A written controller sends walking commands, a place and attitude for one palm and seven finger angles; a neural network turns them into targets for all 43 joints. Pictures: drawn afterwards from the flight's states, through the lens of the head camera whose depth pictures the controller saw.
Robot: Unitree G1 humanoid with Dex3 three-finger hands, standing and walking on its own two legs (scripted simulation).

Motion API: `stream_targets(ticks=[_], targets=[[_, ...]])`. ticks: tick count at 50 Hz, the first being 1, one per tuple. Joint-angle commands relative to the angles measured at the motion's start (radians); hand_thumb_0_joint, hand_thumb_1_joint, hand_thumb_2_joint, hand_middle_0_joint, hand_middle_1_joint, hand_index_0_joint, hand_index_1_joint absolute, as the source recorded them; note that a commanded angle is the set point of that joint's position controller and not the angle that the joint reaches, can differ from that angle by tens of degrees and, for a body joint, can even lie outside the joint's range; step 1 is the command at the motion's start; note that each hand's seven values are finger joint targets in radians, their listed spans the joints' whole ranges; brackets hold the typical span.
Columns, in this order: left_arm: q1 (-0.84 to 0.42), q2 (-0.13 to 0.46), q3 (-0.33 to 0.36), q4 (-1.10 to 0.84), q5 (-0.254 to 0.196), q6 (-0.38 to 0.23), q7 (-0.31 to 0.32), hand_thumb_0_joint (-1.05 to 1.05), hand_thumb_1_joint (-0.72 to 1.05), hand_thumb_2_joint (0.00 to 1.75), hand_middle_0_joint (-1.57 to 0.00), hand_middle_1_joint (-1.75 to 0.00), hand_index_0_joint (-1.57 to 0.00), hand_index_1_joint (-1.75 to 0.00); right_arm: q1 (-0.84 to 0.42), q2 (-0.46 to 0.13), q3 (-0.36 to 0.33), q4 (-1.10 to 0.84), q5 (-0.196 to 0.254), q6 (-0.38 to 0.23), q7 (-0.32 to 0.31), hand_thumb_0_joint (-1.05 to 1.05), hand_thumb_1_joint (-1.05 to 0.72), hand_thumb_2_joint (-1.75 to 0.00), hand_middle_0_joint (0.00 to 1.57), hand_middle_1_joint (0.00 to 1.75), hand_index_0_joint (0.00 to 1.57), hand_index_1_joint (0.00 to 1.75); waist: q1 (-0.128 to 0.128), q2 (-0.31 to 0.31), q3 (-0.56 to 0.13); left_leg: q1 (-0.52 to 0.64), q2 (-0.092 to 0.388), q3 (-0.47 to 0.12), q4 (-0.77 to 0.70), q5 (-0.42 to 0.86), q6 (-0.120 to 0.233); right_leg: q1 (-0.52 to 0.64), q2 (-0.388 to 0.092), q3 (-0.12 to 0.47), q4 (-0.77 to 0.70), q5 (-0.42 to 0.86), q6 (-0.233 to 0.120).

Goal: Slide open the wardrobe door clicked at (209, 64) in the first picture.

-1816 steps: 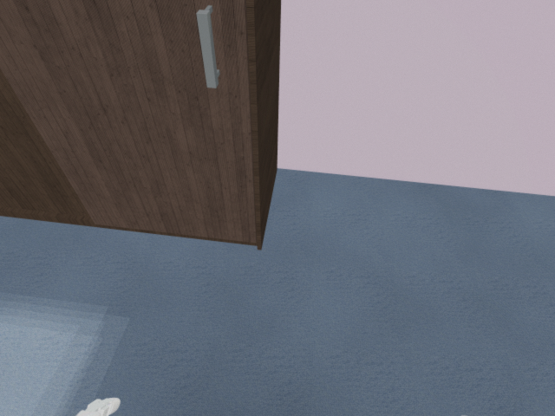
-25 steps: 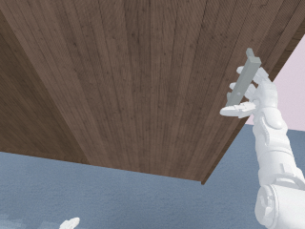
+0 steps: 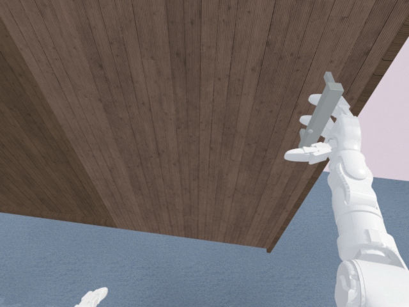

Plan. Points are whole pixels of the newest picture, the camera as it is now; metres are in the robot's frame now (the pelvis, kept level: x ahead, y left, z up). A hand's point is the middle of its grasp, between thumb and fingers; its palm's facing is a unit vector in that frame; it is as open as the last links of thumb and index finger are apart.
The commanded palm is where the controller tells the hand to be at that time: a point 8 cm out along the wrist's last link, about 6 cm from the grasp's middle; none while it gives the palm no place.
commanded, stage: slide the fingers in behind the handle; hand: right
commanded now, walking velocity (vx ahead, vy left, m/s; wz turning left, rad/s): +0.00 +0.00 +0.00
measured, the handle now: (315, 115) +0.50 -0.18 +0.14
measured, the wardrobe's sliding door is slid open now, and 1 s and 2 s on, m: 0.00 0.00 0.00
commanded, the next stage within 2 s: grip the handle and tug to test in 0.38 s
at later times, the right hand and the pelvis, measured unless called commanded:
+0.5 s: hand (315, 133) +0.43 -0.16 +0.14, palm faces +0.05 +1.00 +0.01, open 14.0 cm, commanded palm +0.40 -0.21 +0.14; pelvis +0.00 -0.01 +0.00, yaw +0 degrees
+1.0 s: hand (315, 132) +0.44 -0.16 +0.14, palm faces +0.05 +1.00 +0.02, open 8.3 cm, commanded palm +0.41 -0.21 +0.14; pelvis +0.00 -0.01 +0.00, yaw +0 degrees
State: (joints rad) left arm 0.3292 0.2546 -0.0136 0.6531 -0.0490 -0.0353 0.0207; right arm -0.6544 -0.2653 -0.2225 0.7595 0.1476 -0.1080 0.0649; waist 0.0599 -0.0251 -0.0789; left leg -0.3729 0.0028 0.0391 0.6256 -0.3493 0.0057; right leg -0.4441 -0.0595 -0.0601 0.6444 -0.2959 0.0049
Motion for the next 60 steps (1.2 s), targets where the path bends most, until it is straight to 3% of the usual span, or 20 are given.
stream_targets(ticks=[1,4,5,8,10,19,23,24,27,30,35,39,41,45,47,50,53,54,57,60], targets=[[-0.009,0.135,0.048,-0.111,0.001,-0.037,0.014,0.00,0.90,0.90,-0.20,-0.30,-0.20,-0.30,-0.446,-0.174,-0.014,-0.244,0.002,-0.071,0.015,0.00,0.50,-0.30,0.30,1.20,0.30,1.20,0.004,0.012,-0.286,0.038,-0.027,-0.014,-0.073,0.378,0.016,0.226,0.045,0.038,-0.047,0.245,-0.043],[-0.011,0.138,0.045,-0.108,0.001,-0.035,0.020,0.00,0.90,0.90,-0.20,-0.30,-0.20,-0.30,-0.464,-0.179,-0.022,-0.211,0.015,-0.067,0.021,0.00,0.50,-0.30,0.30,1.20,0.30,1.20,0.014,0.057,-0.256,0.040,-0.026,-0.016,-0.086,0.356,0.012,0.199,0.046,0.036,-0.051,0.208,-0.045],[-0.015,0.139,0.045,-0.109,0.000,-0.035,0.021,0.00,0.90,0.90,-0.20,-0.30,-0.20,-0.30,-0.468,-0.204,-0.042,-0.212,0.016,-0.069,0.022,0.00,0.50,-0.30,0.30,1.20,0.30,1.20,0.007,0.046,-0.267,0.041,-0.025,-0.020,-0.085,0.350,0.012,0.199,0.046,0.036,-0.054,0.201,-0.045],[-0.016,0.130,0.045,-0.112,-0.001,-0.038,0.019,0.00,0.90,0.90,-0.20,-0.30,-0.20,-0.30,-0.490,-0.155,0.001,-0.238,0.010,-0.075,0.025,0.00,0.50,-0.30,0.30,1.20,0.30,1.20,0.009,-0.010,-0.293,0.028,-0.025,-0.011,-0.070,0.364,0.018,0.238,0.045,0.043,-0.051,0.240,-0.038],[-0.010,0.131,0.045,-0.110,0.001,-0.039,0.017,0.00,0.90,0.90,-0.20,-0.30,-0.20,-0.30,-0.470,-0.145,0.003,-0.228,0.011,-0.074,0.021,0.00,0.50,-0.30,0.30,1.20,0.30,1.20,0.011,0.010,-0.302,0.027,-0.027,-0.010,-0.070,0.373,0.016,0.244,0.043,0.045,-0.046,0.257,-0.040],[-0.006,0.141,0.044,-0.109,0.005,-0.032,0.022,0.00,0.90,0.90,-0.20,-0.30,-0.20,-0.30,-0.457,-0.222,-0.059,-0.206,0.010,-0.075,0.021,0.00,0.50,-0.30,0.30,1.20,0.30,1.20,0.000,0.052,-0.291,0.063,-0.025,-0.017,-0.075,0.373,0.015,0.198,0.047,0.039,-0.053,0.234,-0.044],[-0.013,0.132,0.044,-0.112,0.002,-0.037,0.019,0.00,0.90,0.90,-0.20,-0.30,-0.20,-0.30,-0.475,-0.191,-0.029,-0.244,0.007,-0.090,0.028,0.00,0.50,-0.30,0.30,1.20,0.30,1.20,0.002,-0.021,-0.293,0.035,-0.028,-0.015,-0.072,0.362,0.020,0.232,0.045,0.042,-0.050,0.246,-0.039],[-0.006,0.135,0.047,-0.112,0.003,-0.038,0.019,0.00,0.90,0.90,-0.20,-0.30,-0.20,-0.30,-0.470,-0.185,-0.020,-0.255,0.004,-0.094,0.029,0.00,0.50,-0.30,0.30,1.20,0.30,1.20,0.008,0.000,-0.306,0.034,-0.030,-0.010,-0.069,0.365,0.020,0.247,0.041,0.046,-0.046,0.265,-0.040],[-0.008,0.134,0.047,-0.105,-0.001,-0.041,0.018,0.00,0.90,0.90,-0.20,-0.30,-0.20,-0.30,-0.481,-0.139,0.014,-0.241,0.017,-0.084,0.034,0.00,0.36,-0.36,0.32,1.22,0.32,1.22,0.020,-0.010,-0.293,0.004,-0.033,-0.007,-0.077,0.340,0.017,0.260,0.039,0.050,-0.049,0.244,-0.036],[-0.002,0.144,0.049,-0.097,0.001,-0.041,0.022,0.00,0.90,0.90,-0.20,-0.30,-0.20,-0.30,-0.478,-0.199,-0.041,-0.226,0.021,-0.080,0.026,0.00,0.22,-0.42,0.33,1.24,0.33,1.24,0.010,0.035,-0.287,0.023,-0.032,-0.007,-0.080,0.331,0.017,0.233,0.038,0.053,-0.056,0.228,-0.039],[-0.004,0.137,0.048,-0.100,0.002,-0.047,0.016,0.00,0.90,0.90,-0.20,-0.30,-0.20,-0.30,-0.448,-0.171,-0.018,-0.246,0.010,-0.084,0.020,0.00,-0.01,-0.52,0.35,1.27,0.35,1.27,0.002,-0.022,-0.308,0.008,-0.033,-0.006,-0.075,0.332,0.020,0.268,0.037,0.054,-0.052,0.259,-0.035],[-0.001,0.145,0.047,-0.096,0.004,-0.046,0.020,0.00,0.90,0.90,-0.20,-0.30,-0.20,-0.30,-0.469,-0.198,-0.035,-0.204,0.011,-0.081,0.018,0.00,-0.20,-0.60,0.38,1.30,0.38,1.30,0.014,0.065,-0.261,0.015,-0.033,-0.007,-0.084,0.310,0.016,0.212,0.037,0.052,-0.056,0.207,-0.042],[-0.006,0.139,0.046,-0.098,0.002,-0.045,0.019,0.00,0.90,0.90,-0.20,-0.30,-0.20,-0.30,-0.493,-0.180,-0.015,-0.216,0.005,-0.082,0.023,0.00,-0.29,-0.64,0.38,1.31,0.38,1.31,0.014,-0.004,-0.274,0.007,-0.031,-0.009,-0.077,0.318,0.019,0.232,0.039,0.050,-0.059,0.221,-0.037],[0.002,0.143,0.047,-0.098,0.004,-0.045,0.018,0.00,0.90,0.90,-0.20,-0.30,-0.20,-0.30,-0.472,-0.205,-0.045,-0.202,0.010,-0.078,0.024,0.00,-0.48,-0.72,0.41,1.34,0.41,1.34,0.007,0.017,-0.300,0.020,-0.032,-0.007,-0.074,0.332,0.019,0.235,0.038,0.053,-0.054,0.240,-0.037],[-0.004,0.137,0.046,-0.101,0.001,-0.046,0.016,0.00,0.90,0.90,-0.20,-0.30,-0.20,-0.30,-0.493,-0.160,-0.005,-0.212,0.009,-0.076,0.028,0.00,-0.57,-0.76,0.42,1.35,0.42,1.35,0.015,-0.013,-0.286,-0.003,-0.033,-0.005,-0.075,0.319,0.020,0.247,0.037,0.053,-0.053,0.234,-0.034],[0.006,0.142,0.048,-0.100,0.006,-0.047,0.014,0.00,0.90,0.90,-0.20,-0.30,-0.20,-0.30,-0.473,-0.189,-0.034,-0.216,0.010,-0.078,0.022,0.00,-0.71,-0.82,0.43,1.37,0.43,1.37,0.008,0.008,-0.308,0.014,-0.034,-0.006,-0.070,0.347,0.019,0.246,0.038,0.055,-0.048,0.262,-0.036],[0.000,0.136,0.049,-0.105,0.003,-0.046,0.013,0.00,0.90,0.90,-0.20,-0.30,-0.20,-0.30,-0.481,-0.146,0.005,-0.229,0.008,-0.076,0.026,0.00,-0.85,-0.88,0.44,1.39,0.44,1.39,0.013,-0.015,-0.303,-0.001,-0.035,-0.002,-0.068,0.344,0.020,0.260,0.035,0.055,-0.048,0.268,-0.033],[0.007,0.139,0.049,-0.104,0.005,-0.046,0.013,0.00,0.90,0.90,-0.20,-0.30,-0.20,-0.30,-0.472,-0.153,-0.003,-0.220,0.010,-0.075,0.026,0.00,-0.90,-0.90,0.45,1.40,0.45,1.40,0.016,0.022,-0.295,0.004,-0.036,-0.002,-0.072,0.344,0.018,0.250,0.035,0.056,-0.045,0.265,-0.037],[0.006,0.140,0.049,-0.102,0.004,-0.042,0.014,0.00,0.90,0.90,-0.20,-0.30,-0.20,-0.30,-0.487,-0.163,-0.006,-0.217,0.006,-0.072,0.027,0.00,-0.90,-0.90,0.45,1.40,0.45,1.40,0.018,0.003,-0.292,0.002,-0.035,-0.005,-0.070,0.350,0.018,0.247,0.037,0.052,-0.045,0.263,-0.036],[0.012,0.143,0.048,-0.099,0.006,-0.038,0.017,0.00,0.90,0.90,-0.20,-0.30,-0.20,-0.30,-0.474,-0.197,-0.040,-0.190,0.006,-0.063,0.023,0.00,-0.90,-0.90,0.45,1.40,0.45,1.40,0.012,0.043,-0.287,0.020,-0.035,-0.008,-0.075,0.357,0.016,0.222,0.040,0.051,-0.047,0.254,-0.040]])
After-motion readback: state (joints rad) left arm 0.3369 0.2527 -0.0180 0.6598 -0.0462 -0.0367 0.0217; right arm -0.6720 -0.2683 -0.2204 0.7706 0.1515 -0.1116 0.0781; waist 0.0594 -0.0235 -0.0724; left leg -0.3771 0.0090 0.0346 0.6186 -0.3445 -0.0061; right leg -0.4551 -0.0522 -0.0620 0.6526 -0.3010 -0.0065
